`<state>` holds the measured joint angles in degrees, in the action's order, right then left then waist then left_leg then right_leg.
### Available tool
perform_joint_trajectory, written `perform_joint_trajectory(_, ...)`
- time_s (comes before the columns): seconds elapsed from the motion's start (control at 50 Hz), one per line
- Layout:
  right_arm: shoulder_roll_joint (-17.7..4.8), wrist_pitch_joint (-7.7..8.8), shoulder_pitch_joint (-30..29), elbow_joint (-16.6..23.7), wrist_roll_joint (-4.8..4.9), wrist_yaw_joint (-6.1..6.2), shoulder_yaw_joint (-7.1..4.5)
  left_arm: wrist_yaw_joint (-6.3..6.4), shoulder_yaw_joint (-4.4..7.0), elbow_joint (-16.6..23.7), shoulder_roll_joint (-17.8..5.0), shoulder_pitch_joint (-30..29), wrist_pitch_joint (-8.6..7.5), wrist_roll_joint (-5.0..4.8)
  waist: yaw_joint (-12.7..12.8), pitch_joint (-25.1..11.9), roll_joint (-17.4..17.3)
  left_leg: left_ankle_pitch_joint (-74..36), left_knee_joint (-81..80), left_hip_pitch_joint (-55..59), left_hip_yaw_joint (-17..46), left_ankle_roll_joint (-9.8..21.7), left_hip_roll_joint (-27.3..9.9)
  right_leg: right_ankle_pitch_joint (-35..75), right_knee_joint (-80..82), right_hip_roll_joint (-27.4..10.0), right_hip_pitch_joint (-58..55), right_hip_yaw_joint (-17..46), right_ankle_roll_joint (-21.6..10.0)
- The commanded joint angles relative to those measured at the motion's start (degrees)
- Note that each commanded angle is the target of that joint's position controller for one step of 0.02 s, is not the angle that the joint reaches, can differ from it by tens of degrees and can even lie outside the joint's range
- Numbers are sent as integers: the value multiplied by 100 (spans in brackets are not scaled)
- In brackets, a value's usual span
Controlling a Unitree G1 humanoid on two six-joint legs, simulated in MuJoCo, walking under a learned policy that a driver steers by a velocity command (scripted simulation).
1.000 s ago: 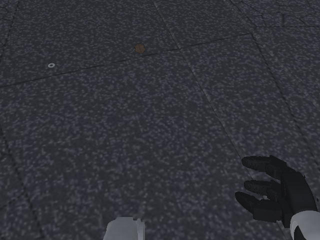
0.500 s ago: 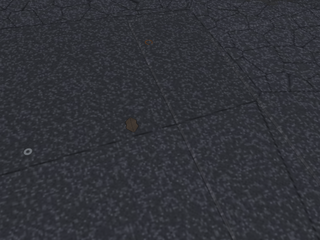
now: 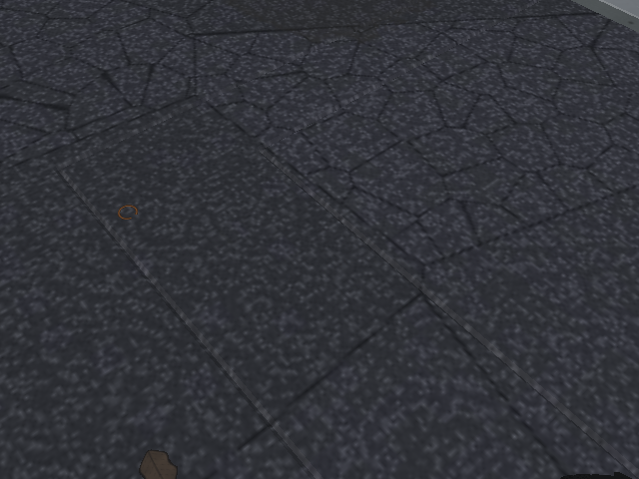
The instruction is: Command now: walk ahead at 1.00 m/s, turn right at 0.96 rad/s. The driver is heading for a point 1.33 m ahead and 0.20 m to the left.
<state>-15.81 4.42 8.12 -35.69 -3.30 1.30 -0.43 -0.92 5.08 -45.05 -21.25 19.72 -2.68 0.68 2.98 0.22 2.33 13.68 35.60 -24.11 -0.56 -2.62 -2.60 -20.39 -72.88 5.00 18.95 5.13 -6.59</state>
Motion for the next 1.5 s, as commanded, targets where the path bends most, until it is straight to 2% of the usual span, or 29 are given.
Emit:
perform_joint_trajectory(0.02,-518,50,1210,-193,38,6,-257,-196,-111,821,43,-745,62,172,-592,-186,-771,904,-2064,2379,1974,793,-1535,417,-462,-816,2711,-48,100)
perform_joint_trajectory(0.08,-262,205,1522,-651,202,-118,-216,-325,-247,1189,331,-1243,253,174,-401,83,-841,-883,-2249,2142,758,598,-1398,612,-298,-1024,2979,-173,116)
perform_joint_trajectory(0.24,-911,265,2034,-1232,186,-127,-260,-458,-482,1555,259,-2432,117,136,-303,833,-386,-4652,-3220,1715,-982,695,-1023,1869,3041,-197,993,-1273,-236)
perform_joint_trajectory(0.28,-1352,154,2118,-1378,231,-46,-311,-334,-397,1339,-7,-1833,72,237,170,260,-759,-7112,-1929,2307,-930,824,-1221,1167,3343,143,-61,-1364,-375)
perform_joint_trajectory(0.32,-1498,42,1849,-1402,292,-5,-309,-109,-173,669,-422,286,18,323,1297,-766,-955,-6574,1007,1509,-743,859,-1060,1114,4118,-179,-2594,-709,-585)
perform_joint_trajectory(0.34,-739,40,2131,-1217,219,-93,-177,21,-34,511,-955,585,8,429,846,-1506,23,-1015,3285,134,-542,868,-374,-194,3961,-1679,-4006,892,-557)
perform_joint_trajectory(0.36,-354,59,2693,-931,507,-107,-107,77,38,725,-1228,473,-26,422,363,-2593,809,1538,5203,-1437,310,839,261,-455,4673,-3296,-5027,3772,-989)
perform_joint_trajectory(0.38,-978,53,1649,-787,442,-58,-266,112,52,629,-873,405,-13,256,686,-1943,-202,621,5185,-1909,544,883,45,-501,5269,-2864,-4138,3270,-841)
perform_joint_trajectory(0.42,-564,20,1419,-839,399,-149,-194,91,-88,341,-280,-119,-175,215,71,-195,-278,104,4336,-1816,443,814,-371,334,5774,-2355,-2260,1716,-604)
perform_joint_trajectory(0.56,-6,-388,555,-643,244,-420,-168,27,-227,-102,329,-250,-541,22,-527,829,188,-932,3060,-1903,99,692,-629,2557,6730,-1478,-905,-1242,66)
perform_joint_trajectory(0.68,-222,-288,6,-416,249,-618,-144,218,-134,-208,-325,-43,-563,-16,-669,507,32,-2240,719,-410,-1052,1185,256,6509,6308,-1518,-1838,-2195,396)
perform_joint_trajectory(0.74,-905,-349,2288,-1004,272,-477,-434,340,42,49,-886,-559,-205,119,-1909,-746,449,-841,824,1917,-928,1511,819,8385,3078,-1813,-1908,-1978,391)
perform_joint_trajectory(0.76,-1206,-375,3173,-1271,273,-356,-612,280,42,80,-837,-713,-126,142,-2272,-1037,118,-370,384,3050,-506,1707,837,6941,1034,-1574,-1210,-1931,372)
perform_joint_trajectory(0.78,-1450,-457,2603,-1277,405,-250,-731,129,-151,198,-35,-952,-185,170,-1750,-229,-1407,-360,12,3151,602,1896,359,742,-1373,-339,512,-1770,537)
perform_joint_trajectory(0.8,-2157,-498,2040,-950,172,-255,-831,92,-309,918,282,-65,-313,50,-669,-1343,-2309,-156,-930,4740,4040,3231,-934,-930,-2911,98,2676,-600,807)
perform_joint_trajectory(0.82,-1908,-488,1839,-716,204,-213,-845,123,-368,963,3,-448,-473,156,-961,-1545,-975,1266,-2109,4685,5166,3217,-1255,-447,-2621,-244,3155,71,672)
perform_joint_trajectory(0.86,-1203,-380,1678,-941,219,-135,-665,123,-379,986,-106,-976,-524,201,-502,-156,343,1078,-2349,2693,4239,2508,-895,72,-1178,-812,2716,94,656)
perform_joint_trajectory(0.94,-1034,-59,1377,-843,326,-144,-536,89,-504,1076,88,-1107,-58,384,-76,370,270,-280,-2507,525,2594,2280,11,6,398,-1210,1649,-161,976)
perform_joint_trajectory(1.1,-1207,-36,1916,-908,365,-196,-677,0,-619,1788,218,-2826,-137,112,-965,241,-500,-2926,-2165,1558,2378,1610,252,2613,3816,-648,1099,-519,872)
perform_joint_trajectory(1.16,-1474,-18,1519,-797,328,-144,-742,113,-423,1547,-246,-1861,-187,81,-431,-420,-534,-4443,-994,1851,2475,1239,263,1933,4332,-273,-570,-393,718)
perform_joint_trajectory(1.18,-1687,3,1234,-742,292,-172,-777,194,-284,1316,-522,-844,-214,35,198,-950,-544,-4649,148,1694,2416,1129,338,1462,4291,-322,-1627,-364,654)
perform_joint_trajectory(1.2,-1483,74,902,-642,253,-191,-720,312,-126,1008,-812,509,-235,83,882,-1537,-449,-3986,1655,935,2205,1052,529,692,4021,-803,-3085,-50,544)
perform_joint_trajectory(1.22,-472,113,1073,-476,313,-162,-460,395,-29,860,-1130,1285,-273,348,814,-2106,882,250,3608,-312,1530,978,1053,-841,4382,-2409,-4298,1710,270)
perform_joint_trajectory(1.24,-377,65,1835,-202,476,-164,-326,321,59,941,-1437,541,-244,374,-11,-2520,2388,1666,4620,-1460,1007,793,1317,-229,5494,-3342,-4438,4866,-433)
perform_joint_trajectory(1.28,-906,-121,1084,-522,171,-111,-390,207,-156,1031,-174,-314,-223,228,11,-983,256,721,4554,-1636,726,692,566,1760,5160,-2700,-2846,2896,-558)
perform_joint_trajectory(1.32,-684,-221,398,-315,83,-231,-369,163,-277,617,159,-44,-253,183,-22,-354,-280,860,4012,-1470,654,603,396,4063,5231,-2052,-1926,1284,-303)
perform_joint_trajectory(1.34,-555,-181,487,-67,610,-181,-342,136,-166,706,2,-456,-409,-103,-238,-225,667,956,4069,-1600,817,498,121,4648,5285,-2023,-1953,1073,-374)
perform_joint_trajectory(1.38,-539,-225,419,0,580,-182,-271,105,-176,563,115,-634,-487,-217,-392,-141,409,1074,3111,-1605,836,385,16,4765,5449,-2040,-1610,761,-412)
perform_joint_trajectory(1.5,-521,-88,-269,137,346,-470,-140,202,65,406,-733,-796,-441,-264,-401,-431,262,-1720,-13,568,280,450,310,4336,5733,-1589,-602,-490,-115)
